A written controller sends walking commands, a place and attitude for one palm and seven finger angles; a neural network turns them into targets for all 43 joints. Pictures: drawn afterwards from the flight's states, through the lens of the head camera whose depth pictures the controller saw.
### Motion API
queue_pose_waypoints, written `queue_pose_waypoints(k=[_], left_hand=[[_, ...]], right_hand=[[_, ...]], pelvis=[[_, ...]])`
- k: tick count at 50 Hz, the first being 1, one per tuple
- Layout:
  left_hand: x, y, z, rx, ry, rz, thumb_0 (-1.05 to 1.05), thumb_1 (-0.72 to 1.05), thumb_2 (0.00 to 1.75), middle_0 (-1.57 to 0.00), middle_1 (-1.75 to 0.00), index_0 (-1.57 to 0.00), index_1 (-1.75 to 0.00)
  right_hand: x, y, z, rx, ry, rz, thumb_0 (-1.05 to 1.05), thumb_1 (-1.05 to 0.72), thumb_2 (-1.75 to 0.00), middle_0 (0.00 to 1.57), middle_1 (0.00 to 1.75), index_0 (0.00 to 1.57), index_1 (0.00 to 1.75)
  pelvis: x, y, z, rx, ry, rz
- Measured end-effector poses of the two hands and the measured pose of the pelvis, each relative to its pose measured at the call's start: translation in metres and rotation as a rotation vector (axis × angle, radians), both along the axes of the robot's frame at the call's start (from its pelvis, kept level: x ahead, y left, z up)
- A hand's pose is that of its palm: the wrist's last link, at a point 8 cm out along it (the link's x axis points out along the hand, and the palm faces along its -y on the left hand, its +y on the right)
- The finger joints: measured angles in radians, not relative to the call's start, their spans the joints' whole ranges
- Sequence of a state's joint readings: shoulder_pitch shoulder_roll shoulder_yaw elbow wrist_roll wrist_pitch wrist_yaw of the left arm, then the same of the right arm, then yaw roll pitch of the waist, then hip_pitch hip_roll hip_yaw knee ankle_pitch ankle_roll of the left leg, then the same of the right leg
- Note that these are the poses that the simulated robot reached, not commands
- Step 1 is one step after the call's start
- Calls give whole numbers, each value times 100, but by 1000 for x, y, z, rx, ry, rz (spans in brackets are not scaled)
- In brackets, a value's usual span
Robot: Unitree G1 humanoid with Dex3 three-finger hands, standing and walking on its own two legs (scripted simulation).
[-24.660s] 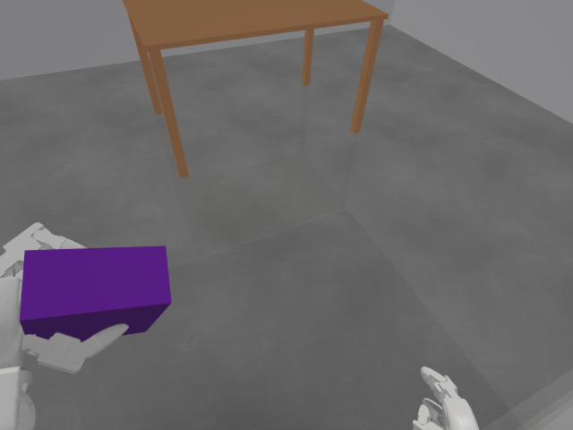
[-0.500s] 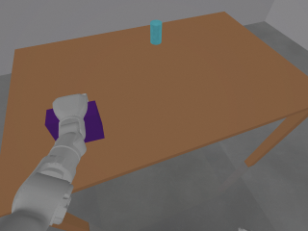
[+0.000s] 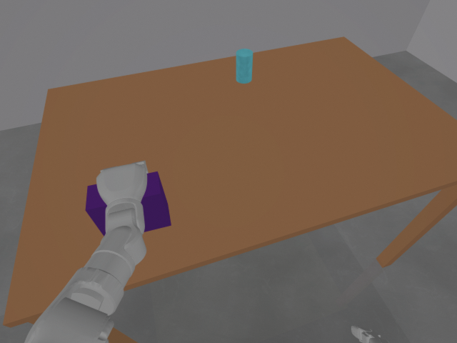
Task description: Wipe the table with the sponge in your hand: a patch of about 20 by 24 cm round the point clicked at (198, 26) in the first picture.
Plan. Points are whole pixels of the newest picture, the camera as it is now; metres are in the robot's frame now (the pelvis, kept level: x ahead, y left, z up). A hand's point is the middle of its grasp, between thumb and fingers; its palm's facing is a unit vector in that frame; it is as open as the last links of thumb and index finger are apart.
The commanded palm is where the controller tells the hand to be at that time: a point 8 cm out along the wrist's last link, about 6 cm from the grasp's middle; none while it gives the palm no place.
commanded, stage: wipe back along the middle lane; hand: left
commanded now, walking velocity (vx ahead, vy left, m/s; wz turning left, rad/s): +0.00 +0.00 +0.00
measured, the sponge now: (134, 212) +0.37 +0.24 -0.03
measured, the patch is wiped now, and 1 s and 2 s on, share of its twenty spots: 0.65 0.75 0.75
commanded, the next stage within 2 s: slide across to the third lane in 0.86 s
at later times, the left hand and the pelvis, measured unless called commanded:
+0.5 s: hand (133, 222) +0.32 +0.21 +0.02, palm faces -0.01 -0.01 -1.00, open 10.0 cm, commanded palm +0.27 +0.19 +0.05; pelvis +0.00 +0.00 +0.00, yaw +0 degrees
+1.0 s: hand (135, 227) +0.31 +0.21 +0.01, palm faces -0.03 -0.02 -1.00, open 10.0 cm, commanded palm +0.28 +0.19 +0.05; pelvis -0.02 -0.01 +0.00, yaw -1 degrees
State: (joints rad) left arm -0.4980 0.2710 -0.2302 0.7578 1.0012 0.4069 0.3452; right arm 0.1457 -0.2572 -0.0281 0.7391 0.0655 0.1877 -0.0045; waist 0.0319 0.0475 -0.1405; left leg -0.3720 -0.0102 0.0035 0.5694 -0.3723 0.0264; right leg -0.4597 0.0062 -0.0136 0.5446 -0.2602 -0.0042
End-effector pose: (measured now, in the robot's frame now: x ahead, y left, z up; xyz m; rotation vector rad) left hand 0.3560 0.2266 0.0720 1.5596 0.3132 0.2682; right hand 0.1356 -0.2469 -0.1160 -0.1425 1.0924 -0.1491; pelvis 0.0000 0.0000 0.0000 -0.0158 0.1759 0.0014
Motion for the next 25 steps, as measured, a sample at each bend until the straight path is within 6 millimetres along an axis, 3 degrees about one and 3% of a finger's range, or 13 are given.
queue_pose_waypoints(k=[13,25], left_hand=[[-30,-10,0,-10,-20,-19,0,-46,104,-70,-135,-71,-136],[-54,-20,-1,-16,-16,-18,1,-46,104,-69,-135,-70,-136]], right_hand=[[54,19,23,30,-167,75,1,-90,-89,20,30,20,30],[58,27,26,60,-197,101,1,-90,-89,20,30,20,30]], pelvis=[[2,1,1,3,-39,1],[-4,-1,1,9,-71,-1]])
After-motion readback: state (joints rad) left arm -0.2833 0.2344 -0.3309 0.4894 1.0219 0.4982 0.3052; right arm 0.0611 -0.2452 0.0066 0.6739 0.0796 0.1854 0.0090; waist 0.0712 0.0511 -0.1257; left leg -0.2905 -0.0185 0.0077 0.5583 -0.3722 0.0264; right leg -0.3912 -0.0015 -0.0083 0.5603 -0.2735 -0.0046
